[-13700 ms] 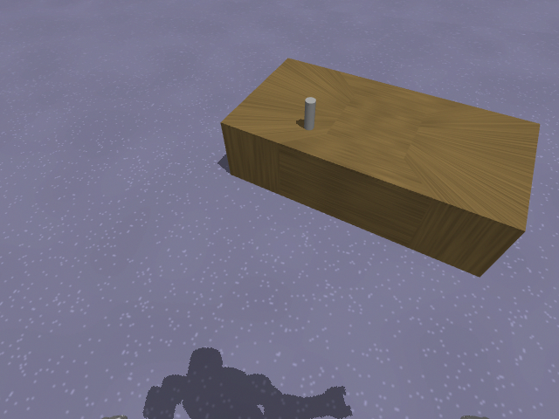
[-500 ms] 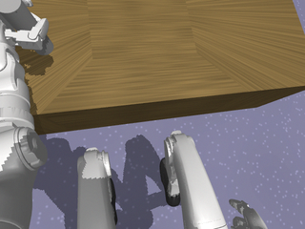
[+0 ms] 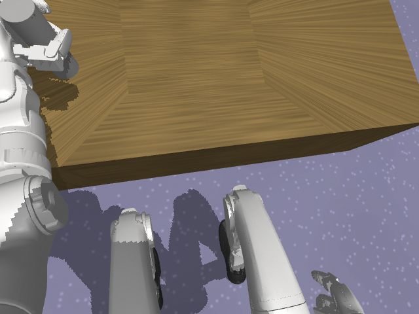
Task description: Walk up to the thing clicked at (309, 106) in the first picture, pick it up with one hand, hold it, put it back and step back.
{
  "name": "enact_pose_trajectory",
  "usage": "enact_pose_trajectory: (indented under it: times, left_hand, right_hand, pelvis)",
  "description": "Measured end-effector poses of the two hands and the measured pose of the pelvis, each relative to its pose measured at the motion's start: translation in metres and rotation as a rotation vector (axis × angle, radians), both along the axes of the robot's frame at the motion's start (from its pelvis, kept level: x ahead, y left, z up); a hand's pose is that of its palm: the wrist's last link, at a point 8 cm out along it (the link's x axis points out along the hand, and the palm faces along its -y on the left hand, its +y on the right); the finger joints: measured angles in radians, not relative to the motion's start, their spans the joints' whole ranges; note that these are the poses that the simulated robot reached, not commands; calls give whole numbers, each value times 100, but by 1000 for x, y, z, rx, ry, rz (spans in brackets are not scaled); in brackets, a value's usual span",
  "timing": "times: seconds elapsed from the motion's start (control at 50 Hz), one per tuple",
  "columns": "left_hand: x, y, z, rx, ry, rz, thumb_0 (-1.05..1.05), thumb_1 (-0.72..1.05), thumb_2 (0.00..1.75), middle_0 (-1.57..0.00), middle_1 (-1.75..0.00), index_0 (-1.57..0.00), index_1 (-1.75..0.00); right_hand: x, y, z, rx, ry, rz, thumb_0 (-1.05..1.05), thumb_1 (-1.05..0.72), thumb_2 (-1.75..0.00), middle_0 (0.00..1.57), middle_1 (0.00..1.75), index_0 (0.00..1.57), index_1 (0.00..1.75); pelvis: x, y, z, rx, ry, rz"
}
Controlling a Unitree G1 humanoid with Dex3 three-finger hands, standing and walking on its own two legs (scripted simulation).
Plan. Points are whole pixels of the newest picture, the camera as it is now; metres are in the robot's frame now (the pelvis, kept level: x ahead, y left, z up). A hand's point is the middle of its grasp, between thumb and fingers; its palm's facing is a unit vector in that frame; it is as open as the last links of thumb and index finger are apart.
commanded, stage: settle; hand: left
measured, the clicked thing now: (45, 43) +0.56 +0.19 +0.02
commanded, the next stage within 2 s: lift in 0.02 s
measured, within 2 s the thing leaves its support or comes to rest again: neither
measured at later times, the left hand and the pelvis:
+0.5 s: hand (35, 30) +0.55 +0.19 +0.06, palm faces +0.10 -0.99 -0.04, open 7.1 cm; pelvis +0.01 +0.00 +0.04, yaw +0 degrees
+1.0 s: hand out of the picture +0.46 +0.19 +0.18, palm faces +0.12 -0.99 -0.03, open 7.1 cm; pelvis +0.02 +0.00 +0.14, yaw +1 degrees
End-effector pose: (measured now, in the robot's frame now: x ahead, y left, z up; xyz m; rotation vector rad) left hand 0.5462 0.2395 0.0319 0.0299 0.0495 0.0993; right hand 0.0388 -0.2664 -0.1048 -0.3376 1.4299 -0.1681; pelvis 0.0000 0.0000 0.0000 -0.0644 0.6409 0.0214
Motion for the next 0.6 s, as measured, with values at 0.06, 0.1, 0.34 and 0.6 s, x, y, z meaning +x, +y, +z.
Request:
enact_pose_trajectory:
  times: [0.06,0.1,0.34,0.6]
  left_hand:
    - [0,0,2,1,-1,2,-1,-22,130,-91,-134,-95,-136]
    - [0,0,4,1,0,2,-1,-22,130,-91,-134,-95,-136]
    - [-6,-1,16,0,4,0,-1,-22,128,-93,-131,-97,-133]
    - [-36,-2,53,1,14,9,-1,-22,128,-93,-130,-97,-132]
  right_hand:
    - [0,0,2,1,1,-2,1,-91,-90,20,30,20,30]
    - [0,0,4,1,2,-4,1,-91,-90,20,30,20,30]
    - [4,1,14,7,-17,-13,1,-93,-90,20,30,20,30]
    - [26,7,47,26,-97,-20,1,-93,-90,20,30,20,30]
  pelvis:
    - [1,0,3,1,0,0]
    - [1,0,4,1,0,-1]
    - [3,-1,16,2,-12,0]
    - [8,0,54,3,-63,2]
